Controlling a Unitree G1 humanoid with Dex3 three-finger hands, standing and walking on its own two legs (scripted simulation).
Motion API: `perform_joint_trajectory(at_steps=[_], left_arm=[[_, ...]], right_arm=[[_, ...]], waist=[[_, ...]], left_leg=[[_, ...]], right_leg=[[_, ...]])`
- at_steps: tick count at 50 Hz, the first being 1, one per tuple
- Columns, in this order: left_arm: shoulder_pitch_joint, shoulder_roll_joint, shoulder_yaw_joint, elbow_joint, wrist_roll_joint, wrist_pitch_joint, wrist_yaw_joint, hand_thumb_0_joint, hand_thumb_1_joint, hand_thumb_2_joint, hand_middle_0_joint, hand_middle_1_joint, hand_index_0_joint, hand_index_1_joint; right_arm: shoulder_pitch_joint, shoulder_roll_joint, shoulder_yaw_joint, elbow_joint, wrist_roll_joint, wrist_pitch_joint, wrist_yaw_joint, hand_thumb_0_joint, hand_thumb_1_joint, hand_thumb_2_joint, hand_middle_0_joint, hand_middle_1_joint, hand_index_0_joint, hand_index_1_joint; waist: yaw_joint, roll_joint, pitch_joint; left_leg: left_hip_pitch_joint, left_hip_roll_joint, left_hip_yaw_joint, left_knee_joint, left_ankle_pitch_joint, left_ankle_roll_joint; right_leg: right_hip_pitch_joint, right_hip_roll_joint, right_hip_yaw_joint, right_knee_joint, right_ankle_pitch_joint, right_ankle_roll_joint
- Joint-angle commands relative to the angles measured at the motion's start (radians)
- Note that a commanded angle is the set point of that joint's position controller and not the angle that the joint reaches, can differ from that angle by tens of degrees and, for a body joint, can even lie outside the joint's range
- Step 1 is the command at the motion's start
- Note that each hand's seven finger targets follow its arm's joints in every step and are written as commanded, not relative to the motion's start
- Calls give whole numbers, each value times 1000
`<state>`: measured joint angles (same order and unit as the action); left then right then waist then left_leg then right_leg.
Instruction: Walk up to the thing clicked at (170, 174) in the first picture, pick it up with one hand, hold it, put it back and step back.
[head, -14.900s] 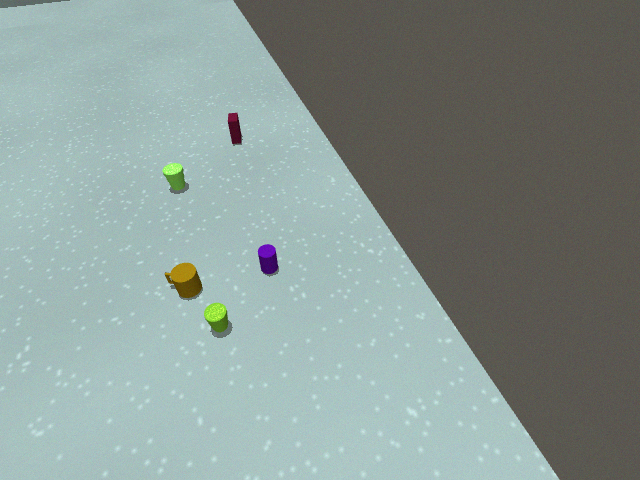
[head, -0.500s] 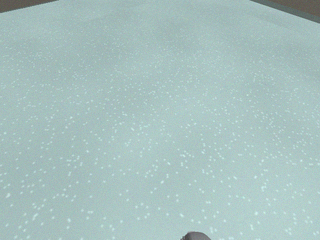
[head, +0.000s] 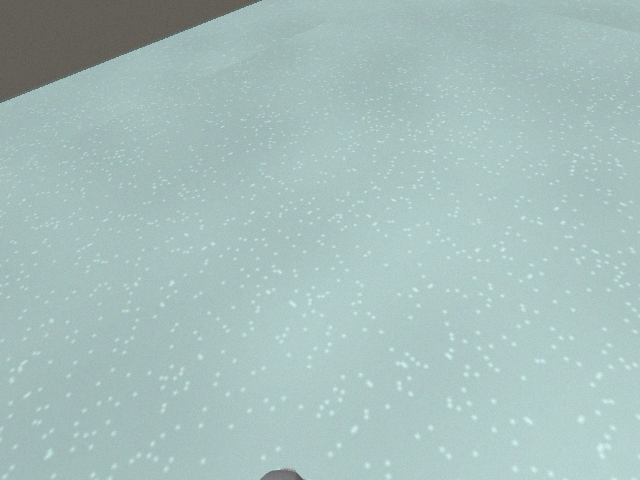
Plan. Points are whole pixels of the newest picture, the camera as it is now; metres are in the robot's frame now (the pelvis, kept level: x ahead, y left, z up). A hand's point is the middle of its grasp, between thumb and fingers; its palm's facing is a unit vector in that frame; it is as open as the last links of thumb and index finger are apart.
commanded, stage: walk up
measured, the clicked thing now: out of the picture -0.49 -1.17 -0.72
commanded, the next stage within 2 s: stand in 1.58 s
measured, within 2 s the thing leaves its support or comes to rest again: neither
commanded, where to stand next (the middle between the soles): +0.29 +0.04 m, yaw +2 degrees
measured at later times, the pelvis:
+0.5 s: pelvis +0.15 +0.03 -0.01, yaw +3 degrees
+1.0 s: pelvis +0.21 +0.02 -0.02, yaw +3 degrees
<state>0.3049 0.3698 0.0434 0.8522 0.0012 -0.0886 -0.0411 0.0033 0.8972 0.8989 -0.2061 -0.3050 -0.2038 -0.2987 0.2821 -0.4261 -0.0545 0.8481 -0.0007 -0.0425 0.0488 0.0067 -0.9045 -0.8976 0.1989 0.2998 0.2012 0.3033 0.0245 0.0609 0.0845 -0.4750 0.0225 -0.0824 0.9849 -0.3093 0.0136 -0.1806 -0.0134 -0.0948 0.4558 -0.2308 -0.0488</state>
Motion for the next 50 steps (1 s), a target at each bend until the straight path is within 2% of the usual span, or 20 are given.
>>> perform_joint_trajectory(at_steps=[1,7,11,12,13,14,15,19,24,30,31,33,34,35,38,42,45,47,48,50], left_arm=[[36,286,90,-81,9,-27,22,0,900,900,-200,-300,-200,-300],[45,296,89,-94,13,-18,19,0,900,900,-200,-300,-200,-300],[35,282,71,-98,7,-6,21,0,900,900,-200,-300,-200,-300],[72,235,51,-104,3,-3,22,0,900,900,-200,-300,-200,-300],[119,155,33,-116,-6,1,20,0,900,900,-200,-300,-200,-300],[140,234,54,-91,-4,16,32,0,900,900,-200,-300,-200,-300],[95,285,60,-75,7,23,37,0,900,900,-200,-300,-200,-300],[116,250,56,-40,-3,27,13,0,900,900,-200,-300,-200,-300],[100,228,56,-30,7,24,3,0,900,900,-200,-300,-200,-300],[147,198,54,30,13,0,48,0,900,900,-200,-300,-200,-300],[139,228,60,31,16,-7,56,0,900,900,-200,-300,-200,-300],[74,314,71,-9,27,-19,65,0,900,900,-200,-300,-200,-300],[11,335,68,-16,15,-10,65,0,900,900,-200,-300,-200,-300],[-16,340,66,-19,15,-3,66,0,900,900,-200,-300,-200,-300],[-40,285,50,-5,15,1,66,0,900,900,-200,-300,-200,-300],[-70,289,47,-1,21,13,66,0,900,900,-200,-300,-200,-300],[-145,259,33,1,3,34,61,0,900,900,-200,-300,-200,-300],[-144,196,10,5,-7,42,56,0,900,900,-200,-300,-200,-300],[-130,178,4,23,-14,49,55,0,900,900,-200,-300,-200,-300],[-125,215,14,82,0,48,56,0,900,900,-200,-300,-200,-300]], right_arm=[[4,-152,-53,-69,-8,-5,5,0,-900,-900,200,300,200,300],[-81,-141,-55,-97,-15,-25,18,0,-900,-900,200,300,200,300],[59,-168,-73,-55,-23,-38,9,0,-900,-900,200,300,200,300],[159,-219,-92,-33,-35,-43,-1,0,-900,-900,200,300,200,300],[189,-306,-112,-51,-44,-46,-14,0,-900,-900,200,300,200,300],[163,-327,-115,-79,-12,-46,-18,0,-900,-900,200,300,200,300],[137,-315,-120,-74,6,-41,-17,0,-900,-900,200,300,200,300],[37,-223,-70,-93,7,-49,-25,0,-900,-900,200,300,200,300],[5,-239,-73,-116,-10,-41,-20,0,-900,-900,200,300,200,300],[-68,-183,-44,-120,-4,3,-25,0,-900,-900,200,300,200,300],[-55,-135,-28,-118,4,8,-29,0,-900,-900,200,300,200,300],[34,-49,6,-97,9,26,-34,0,-900,-900,200,300,200,300],[24,-141,-21,-72,5,41,-45,0,-900,-900,200,300,200,300],[10,-164,-29,-54,-1,44,-50,0,-900,-900,200,300,200,300],[11,-159,-28,0,8,41,-47,0,-900,-900,200,300,200,300],[6,-147,-23,39,0,39,-47,0,-900,-900,200,300,200,300],[27,-130,-23,87,-6,25,-50,0,-900,-900,200,300,200,300],[-26,-187,-34,86,-20,16,-56,0,-900,-900,200,300,200,300],[-125,-217,-30,62,-16,10,-54,0,-900,-900,200,300,200,300],[-192,-193,-13,84,-3,17,-42,0,-900,-900,200,300,200,300]], waist=[[20,-177,-3],[34,-163,-23],[-62,-59,-82],[-105,80,-148],[-94,303,-178],[-89,177,-174],[-86,118,-95],[-28,66,-2],[-32,133,4],[30,48,-88],[33,-45,-112],[-8,-272,-118],[-7,-192,-87],[-5,-218,-58],[-18,-250,-79],[-10,-276,-156],[-51,-219,-159],[-33,-87,-143],[7,-6,-99],[28,-15,-56]], left_leg=[[-97,31,9,-145,67,-18],[47,49,98,-368,139,5],[348,-18,156,-477,135,45],[495,38,43,-527,22,90],[621,275,-355,-601,-58,172],[585,405,-590,-714,-174,272],[486,424,-590,-729,-203,311],[247,224,-132,-718,70,178],[192,206,-59,-730,-53,226],[89,157,33,-415,250,151],[85,101,76,-324,168,102],[-23,-26,81,-115,-228,12],[19,5,46,-63,-289,13],[22,23,41,-53,-300,18],[31,37,25,-119,-226,16],[135,11,70,-252,-147,4],[290,-19,118,-486,76,5],[321,107,-58,-543,158,44],[201,195,-184,-612,33,86],[56,164,-106,-587,-96,82]], right_leg=[[72,-257,178,-204,184,-144],[52,-267,137,-116,215,-146],[-72,-191,53,147,264,-100],[-165,-128,13,385,246,-65],[-406,-6,-11,628,-170,-2],[-466,18,51,714,-344,-2],[-467,-43,113,756,-349,-6],[-328,-85,140,597,-154,4],[-275,-82,75,360,-106,53],[36,8,19,86,142,48],[79,-11,52,21,179,34],[66,-346,547,-133,185,-78],[-20,-387,559,-141,75,-179],[-68,-388,575,-131,49,-209],[-30,-268,372,-87,114,-130],[-28,-241,303,-11,244,-133],[-129,-193,212,72,161,-82],[-226,-133,166,114,49,-12],[-192,-61,122,109,-104,28],[-25,-68,130,41,-145,20]])
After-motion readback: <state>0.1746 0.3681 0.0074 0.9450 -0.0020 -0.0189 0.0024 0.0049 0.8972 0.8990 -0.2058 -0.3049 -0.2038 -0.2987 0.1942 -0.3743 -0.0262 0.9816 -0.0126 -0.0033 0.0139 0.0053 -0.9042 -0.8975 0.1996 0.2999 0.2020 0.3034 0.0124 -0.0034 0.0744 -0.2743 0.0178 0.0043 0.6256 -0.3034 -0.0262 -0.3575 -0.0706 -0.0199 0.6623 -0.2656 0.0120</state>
